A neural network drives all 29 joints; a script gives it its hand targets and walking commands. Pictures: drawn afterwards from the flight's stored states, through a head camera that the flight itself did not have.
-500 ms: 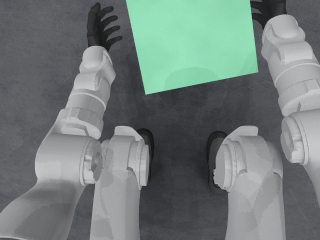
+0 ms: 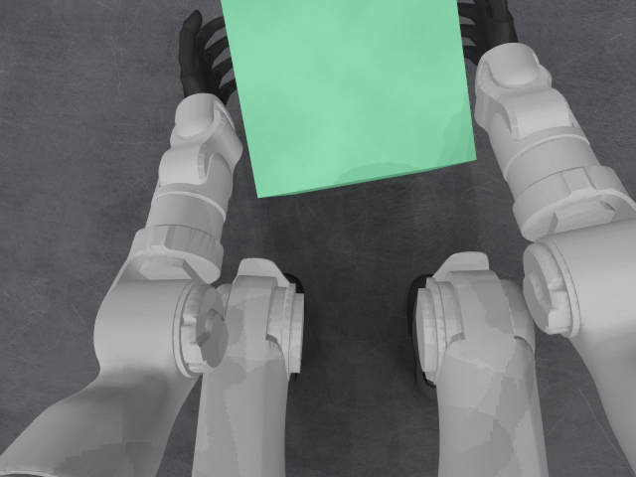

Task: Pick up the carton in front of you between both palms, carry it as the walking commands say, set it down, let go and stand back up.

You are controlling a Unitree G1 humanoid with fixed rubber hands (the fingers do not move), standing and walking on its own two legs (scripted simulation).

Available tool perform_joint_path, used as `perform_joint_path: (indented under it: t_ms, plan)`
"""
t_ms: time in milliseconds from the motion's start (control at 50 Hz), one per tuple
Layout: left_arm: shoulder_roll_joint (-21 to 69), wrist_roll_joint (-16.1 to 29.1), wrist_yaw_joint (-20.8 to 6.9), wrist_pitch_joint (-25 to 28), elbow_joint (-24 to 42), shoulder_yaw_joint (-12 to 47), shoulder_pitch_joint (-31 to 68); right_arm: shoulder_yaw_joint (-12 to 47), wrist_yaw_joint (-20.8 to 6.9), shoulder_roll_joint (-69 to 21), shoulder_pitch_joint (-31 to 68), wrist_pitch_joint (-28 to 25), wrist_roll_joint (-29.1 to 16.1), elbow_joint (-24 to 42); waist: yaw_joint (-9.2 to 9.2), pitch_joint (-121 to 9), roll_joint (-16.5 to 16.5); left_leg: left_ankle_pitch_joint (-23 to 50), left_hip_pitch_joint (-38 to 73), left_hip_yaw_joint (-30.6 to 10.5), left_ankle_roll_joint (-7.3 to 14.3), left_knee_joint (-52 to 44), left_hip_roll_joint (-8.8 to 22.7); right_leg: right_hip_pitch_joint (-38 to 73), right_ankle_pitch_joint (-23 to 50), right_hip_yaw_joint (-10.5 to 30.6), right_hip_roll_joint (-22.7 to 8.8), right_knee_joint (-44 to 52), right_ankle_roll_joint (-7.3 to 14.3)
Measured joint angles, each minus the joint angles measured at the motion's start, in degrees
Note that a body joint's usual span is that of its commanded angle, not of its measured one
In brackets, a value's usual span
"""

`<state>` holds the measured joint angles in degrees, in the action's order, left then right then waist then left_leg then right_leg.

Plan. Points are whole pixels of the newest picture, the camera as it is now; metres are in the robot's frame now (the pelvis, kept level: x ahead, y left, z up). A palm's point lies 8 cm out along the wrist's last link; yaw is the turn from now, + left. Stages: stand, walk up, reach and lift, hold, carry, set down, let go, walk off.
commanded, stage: reach and lift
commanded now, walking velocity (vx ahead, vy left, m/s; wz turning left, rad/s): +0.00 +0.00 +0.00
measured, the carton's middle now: (348, 102) +0.51 -0.02 -0.22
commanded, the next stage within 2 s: none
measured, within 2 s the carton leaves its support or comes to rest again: neither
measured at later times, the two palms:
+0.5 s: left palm (94, 67) +0.48 +0.12 +0.06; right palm out of the picture +0.48 -0.18 +0.05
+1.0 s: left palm out of the picture +0.45 +0.13 +0.21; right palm out of the picture +0.44 -0.17 +0.20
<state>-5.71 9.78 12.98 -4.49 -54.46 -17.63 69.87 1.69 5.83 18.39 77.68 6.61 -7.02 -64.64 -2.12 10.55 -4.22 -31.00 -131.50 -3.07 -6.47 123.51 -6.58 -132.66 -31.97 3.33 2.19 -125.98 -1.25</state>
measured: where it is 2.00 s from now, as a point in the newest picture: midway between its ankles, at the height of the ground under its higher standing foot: (355, 354)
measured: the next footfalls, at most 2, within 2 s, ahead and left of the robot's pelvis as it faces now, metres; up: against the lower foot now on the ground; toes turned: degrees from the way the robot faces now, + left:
none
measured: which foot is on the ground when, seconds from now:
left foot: down 0.00-1.00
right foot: down 0.00-1.00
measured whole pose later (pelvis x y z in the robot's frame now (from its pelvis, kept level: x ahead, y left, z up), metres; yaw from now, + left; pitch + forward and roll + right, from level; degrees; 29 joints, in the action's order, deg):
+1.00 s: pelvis +0.05 +0.01 +0.25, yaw -4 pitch +32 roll +1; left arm 7.4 -7.2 5.6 -15.3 -34.4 -23.0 33.6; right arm -17.1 2.7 -1.1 36.9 16.6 8.8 -40.2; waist -1.4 -14.4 -1.0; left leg -28.8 -81.1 -6.7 -3.2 77.9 -6.1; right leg -82.0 -28.2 6.5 5.7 -78.3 -2.0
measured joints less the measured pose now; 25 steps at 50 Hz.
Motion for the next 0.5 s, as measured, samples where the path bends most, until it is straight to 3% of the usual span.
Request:
perform_joint_path:
  t_ms: [80,160,320,360,500]
  plan:
    - [1.98,-0.26,0.23,-1.87,7.97,-0.66,-6.24,-1.43,0.31,-1.48,-5.18,2.78,0.72,7.59,0.48,-2.93,-0.12,-0.23,1.53,-0.43,-0.19,-0.83,-0.32,1.5,0.22,0.34,1.08,1.23,-0.83]
    - [4.83,-3.62,-0.63,-4.87,13.22,-3.79,-11.01,-5.68,-0.64,-4.09,-9.61,5.84,3.45,12.08,0.9,-7.52,0.7,-0.42,4.29,-0.47,0.13,-3.4,-0.03,3.99,0.65,0.85,2.23,4.11,-1.35]
    - [8.86,-14.77,-4.03,-9.94,13.7,-11.95,-13.14,-16.44,-3.05,-9.42,-12.7,9.53,13.25,11.29,0.59,-15.96,2.7,0.37,10.52,-0.81,0.92,-12.45,-0.1,9.93,2.37,1.75,3.85,13.7,-1.7]
    - [9.39,-16.32,-5.47,-10.53,14.09,-12.59,-13.63,-18.36,-3.66,-10.28,-13.49,9.74,15.09,11.61,0.51,-17.34,2.95,0.79,11.96,-0.98,0.99,-14.81,-0.29,11.43,2.72,1.91,3.9,16.09,-1.7]
    - [10.8,-18.96,-6.51,-11.4,16.88,-12.74,-16.77,-21.2,-4.28,-13.18,-18.15,10.06,18.04,15.75,0.81,-20.68,3.14,1.7,16.92,-1.73,1.37,-21.79,-0.62,16.78,3.37,2.1,3.72,23.31,-1.71]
